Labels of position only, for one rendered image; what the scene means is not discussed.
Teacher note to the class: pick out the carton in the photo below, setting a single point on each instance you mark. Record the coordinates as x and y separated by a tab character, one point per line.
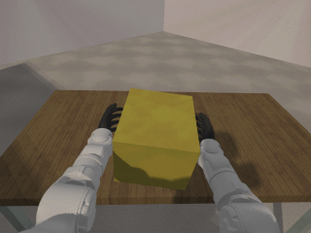
156	141

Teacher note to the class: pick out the left robot forearm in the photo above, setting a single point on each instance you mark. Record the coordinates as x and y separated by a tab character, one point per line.
90	164

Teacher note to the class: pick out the left robot hand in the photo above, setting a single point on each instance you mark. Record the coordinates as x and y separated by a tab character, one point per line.
106	120

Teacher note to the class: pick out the robot left upper arm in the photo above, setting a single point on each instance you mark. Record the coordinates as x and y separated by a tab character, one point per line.
66	208

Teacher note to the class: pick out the robot right upper arm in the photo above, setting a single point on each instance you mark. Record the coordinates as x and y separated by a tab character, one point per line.
247	218

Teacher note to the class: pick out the table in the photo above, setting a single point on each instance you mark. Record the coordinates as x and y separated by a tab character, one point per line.
269	150

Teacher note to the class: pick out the right robot hand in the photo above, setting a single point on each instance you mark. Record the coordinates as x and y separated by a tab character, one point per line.
207	131

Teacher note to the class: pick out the right robot forearm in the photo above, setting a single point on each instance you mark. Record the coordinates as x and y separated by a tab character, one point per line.
221	177

